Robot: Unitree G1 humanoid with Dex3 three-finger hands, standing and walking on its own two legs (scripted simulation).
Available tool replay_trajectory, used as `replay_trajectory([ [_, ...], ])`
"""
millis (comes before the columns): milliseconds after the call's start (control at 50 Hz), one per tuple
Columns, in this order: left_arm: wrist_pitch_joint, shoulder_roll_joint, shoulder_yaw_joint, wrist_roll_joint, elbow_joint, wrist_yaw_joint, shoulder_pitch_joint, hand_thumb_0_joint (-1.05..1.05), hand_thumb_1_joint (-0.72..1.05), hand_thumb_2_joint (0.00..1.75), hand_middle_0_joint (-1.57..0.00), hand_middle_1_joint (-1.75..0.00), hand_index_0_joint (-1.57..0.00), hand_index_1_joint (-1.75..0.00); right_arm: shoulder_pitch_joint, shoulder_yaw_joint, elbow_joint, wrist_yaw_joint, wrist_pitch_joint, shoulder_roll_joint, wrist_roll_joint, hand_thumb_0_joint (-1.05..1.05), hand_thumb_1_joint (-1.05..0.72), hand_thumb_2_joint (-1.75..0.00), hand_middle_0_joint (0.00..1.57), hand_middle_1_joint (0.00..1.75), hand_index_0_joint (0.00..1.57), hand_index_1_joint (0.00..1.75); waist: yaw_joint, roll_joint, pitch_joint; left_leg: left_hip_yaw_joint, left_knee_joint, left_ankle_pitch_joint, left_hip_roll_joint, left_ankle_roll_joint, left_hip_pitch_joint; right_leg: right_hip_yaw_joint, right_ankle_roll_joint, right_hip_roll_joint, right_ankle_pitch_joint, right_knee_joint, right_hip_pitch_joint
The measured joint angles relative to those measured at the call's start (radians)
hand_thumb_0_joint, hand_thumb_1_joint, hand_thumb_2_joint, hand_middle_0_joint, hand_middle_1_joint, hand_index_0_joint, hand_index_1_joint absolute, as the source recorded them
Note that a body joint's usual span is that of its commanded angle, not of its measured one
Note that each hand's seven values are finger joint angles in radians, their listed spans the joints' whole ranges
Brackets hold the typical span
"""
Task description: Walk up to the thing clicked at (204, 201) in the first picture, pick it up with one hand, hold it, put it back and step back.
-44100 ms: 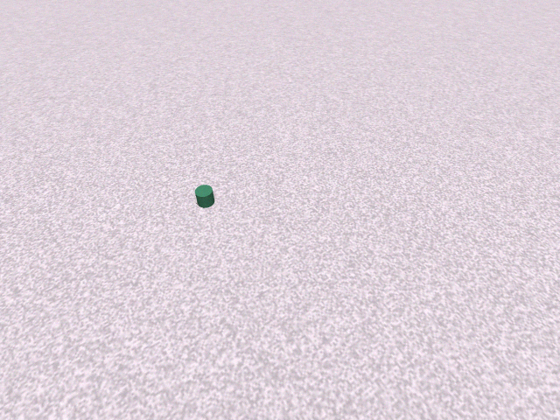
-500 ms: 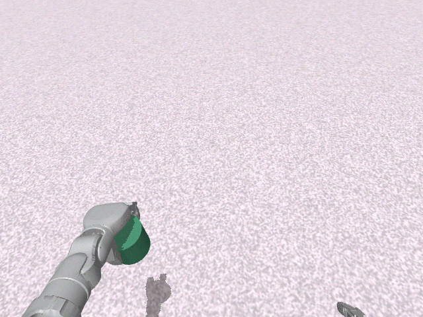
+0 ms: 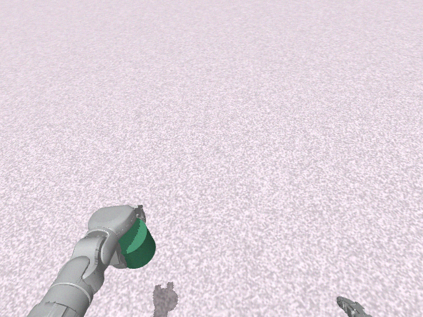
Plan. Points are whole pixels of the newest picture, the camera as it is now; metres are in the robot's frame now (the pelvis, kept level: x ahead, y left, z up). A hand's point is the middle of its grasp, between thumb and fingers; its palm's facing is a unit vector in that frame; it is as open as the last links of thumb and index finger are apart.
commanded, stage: hold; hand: left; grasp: from above
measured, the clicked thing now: (132, 243) +0.32 +0.21 -0.07
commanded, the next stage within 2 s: crouch in 1.04 s
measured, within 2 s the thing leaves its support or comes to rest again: neither
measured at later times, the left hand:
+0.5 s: hand (119, 243) +0.29 +0.21 -0.02, palm faces -0.43 -0.07 -0.90, open 11.1 cm
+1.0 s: hand (117, 238) +0.30 +0.22 -0.02, palm faces -0.45 -0.06 -0.89, open 11.1 cm
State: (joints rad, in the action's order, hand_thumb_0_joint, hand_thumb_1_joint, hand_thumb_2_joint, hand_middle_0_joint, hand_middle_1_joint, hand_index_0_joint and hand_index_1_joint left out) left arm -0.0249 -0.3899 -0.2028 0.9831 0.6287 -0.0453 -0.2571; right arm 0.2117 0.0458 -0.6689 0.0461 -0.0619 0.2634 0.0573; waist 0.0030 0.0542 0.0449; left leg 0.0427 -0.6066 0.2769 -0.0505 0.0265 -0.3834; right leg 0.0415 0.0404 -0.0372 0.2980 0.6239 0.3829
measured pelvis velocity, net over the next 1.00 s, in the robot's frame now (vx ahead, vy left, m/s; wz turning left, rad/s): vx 0.01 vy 0.00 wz -0.01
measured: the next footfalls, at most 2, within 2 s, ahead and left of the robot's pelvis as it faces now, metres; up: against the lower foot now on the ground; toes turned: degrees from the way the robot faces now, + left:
none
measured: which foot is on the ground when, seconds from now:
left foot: down 0.00-1.00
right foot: down 0.00-1.00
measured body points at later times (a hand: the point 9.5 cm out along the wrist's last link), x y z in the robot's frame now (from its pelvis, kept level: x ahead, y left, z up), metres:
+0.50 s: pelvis -0.01 +0.00 +0.01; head +0.00 -0.03 +0.46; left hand +0.31 +0.21 +0.04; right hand +0.15 -0.26 -0.11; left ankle +0.02 +0.14 -0.73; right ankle +0.01 -0.14 -0.73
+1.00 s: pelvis +0.01 +0.00 +0.01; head +0.02 -0.02 +0.46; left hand +0.32 +0.22 +0.03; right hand +0.16 -0.25 -0.11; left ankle +0.02 +0.14 -0.73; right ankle +0.01 -0.14 -0.73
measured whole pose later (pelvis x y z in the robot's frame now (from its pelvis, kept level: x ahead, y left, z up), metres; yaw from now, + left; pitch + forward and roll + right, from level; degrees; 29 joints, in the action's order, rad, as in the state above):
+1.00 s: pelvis +0.01 +0.00 +0.01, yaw +0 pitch +1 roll +1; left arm -0.03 -0.40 -0.21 0.98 0.57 -0.08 -0.24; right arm 0.18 0.03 -0.66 0.06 -0.08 0.25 0.07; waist -0.02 0.05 0.01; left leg 0.05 -0.48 0.23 -0.04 0.02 -0.27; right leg 0.05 0.04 -0.04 0.25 0.51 0.28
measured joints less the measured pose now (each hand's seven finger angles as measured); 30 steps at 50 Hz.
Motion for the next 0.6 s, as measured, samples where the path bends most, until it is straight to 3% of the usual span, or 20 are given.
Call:
replay_trajectory([
  [600, -0.013, -0.002, -0.015, -0.012, -0.066, -0.04, 0.024, 0.0, -0.07, 0.55, -0.68, -0.82, -0.5, -0.73, -0.034, -0.021, 0.018, 0.014, -0.005, -0.007, 0.012, 0.01, -0.91, -0.91, 0.2, 0.3, 0.2, 0.3, -0.013, 0.001, -0.034, 0.005, 0.097, -0.051, 0.003, 0.001, 0.086, 0.002, -0.003, -0.001, -0.044, -0.08, -0.076],
])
